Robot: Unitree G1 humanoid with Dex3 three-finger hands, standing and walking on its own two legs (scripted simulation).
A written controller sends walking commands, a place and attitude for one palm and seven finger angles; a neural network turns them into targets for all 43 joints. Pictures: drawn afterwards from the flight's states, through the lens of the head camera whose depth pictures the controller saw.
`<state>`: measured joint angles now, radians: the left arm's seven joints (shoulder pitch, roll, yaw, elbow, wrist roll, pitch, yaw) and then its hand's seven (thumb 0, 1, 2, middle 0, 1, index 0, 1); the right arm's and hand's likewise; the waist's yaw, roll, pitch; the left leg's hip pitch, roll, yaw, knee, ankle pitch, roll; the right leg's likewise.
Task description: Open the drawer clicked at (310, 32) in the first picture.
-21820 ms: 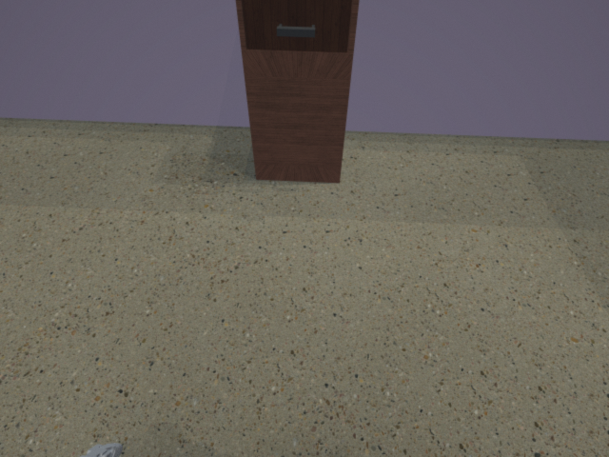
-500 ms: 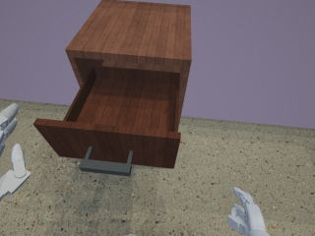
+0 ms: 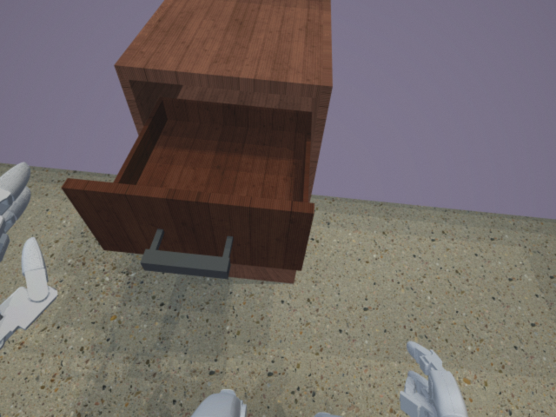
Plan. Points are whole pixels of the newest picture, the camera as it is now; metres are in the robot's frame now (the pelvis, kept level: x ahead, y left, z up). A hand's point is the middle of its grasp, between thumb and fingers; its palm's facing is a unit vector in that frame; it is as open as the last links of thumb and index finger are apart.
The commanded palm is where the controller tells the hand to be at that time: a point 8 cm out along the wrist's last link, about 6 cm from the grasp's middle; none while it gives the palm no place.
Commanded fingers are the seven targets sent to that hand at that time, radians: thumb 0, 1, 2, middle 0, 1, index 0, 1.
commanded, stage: step back with the hand held close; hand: left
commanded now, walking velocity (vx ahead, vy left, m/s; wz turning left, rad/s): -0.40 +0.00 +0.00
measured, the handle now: (190, 251) +0.36 +0.16 -0.01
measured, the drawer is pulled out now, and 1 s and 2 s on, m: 0.29 0.29 0.29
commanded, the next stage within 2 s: stop stepping back and stand still in 0.30 s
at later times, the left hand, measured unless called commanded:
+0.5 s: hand out of the picture +0.11 +0.20 +0.17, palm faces +0.27 -0.83 -0.48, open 7.4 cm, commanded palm +0.04 +0.26 +0.19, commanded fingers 0.00 0.90 0.90 -0.20 -0.30 -0.20 -0.30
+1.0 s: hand out of the picture +0.05 +0.22 +0.17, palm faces +0.39 -0.83 -0.40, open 7.4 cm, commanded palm -0.02 +0.27 +0.19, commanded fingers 0.00 0.90 0.90 -0.20 -0.30 -0.20 -0.30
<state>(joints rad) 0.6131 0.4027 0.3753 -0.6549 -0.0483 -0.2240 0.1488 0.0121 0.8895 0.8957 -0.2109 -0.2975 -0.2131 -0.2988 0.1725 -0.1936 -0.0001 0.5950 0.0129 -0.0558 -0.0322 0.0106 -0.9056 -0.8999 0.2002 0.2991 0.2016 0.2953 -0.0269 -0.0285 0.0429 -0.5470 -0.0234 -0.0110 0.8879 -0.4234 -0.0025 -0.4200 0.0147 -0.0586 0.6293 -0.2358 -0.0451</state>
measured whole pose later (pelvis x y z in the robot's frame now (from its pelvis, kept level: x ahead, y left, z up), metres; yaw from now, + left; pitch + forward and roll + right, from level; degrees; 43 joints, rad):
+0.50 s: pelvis -0.09 -0.02 +0.01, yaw -1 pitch +3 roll +1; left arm 0.66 0.39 0.36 -0.63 -0.05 -0.22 0.13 0.01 0.89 0.90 -0.21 -0.30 -0.21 -0.30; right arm 0.12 -0.16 0.01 0.60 0.02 -0.04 -0.03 0.01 -0.91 -0.90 0.20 0.30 0.20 0.30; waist -0.03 -0.03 0.03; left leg -0.50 0.01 -0.03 0.93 -0.42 -0.03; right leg -0.37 0.01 -0.04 0.54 -0.23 -0.05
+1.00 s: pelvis -0.14 -0.01 +0.01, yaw +1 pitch -2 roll +0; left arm 0.62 0.35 0.32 -0.55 -0.02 -0.19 0.18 0.01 0.89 0.90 -0.21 -0.30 -0.21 -0.30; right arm 0.24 -0.19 0.02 0.62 0.01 -0.07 -0.04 0.01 -0.91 -0.90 0.20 0.30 0.20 0.30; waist -0.02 -0.01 0.01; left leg -0.21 0.02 -0.02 0.53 -0.30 0.00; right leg -0.31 0.02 -0.05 0.49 -0.19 -0.03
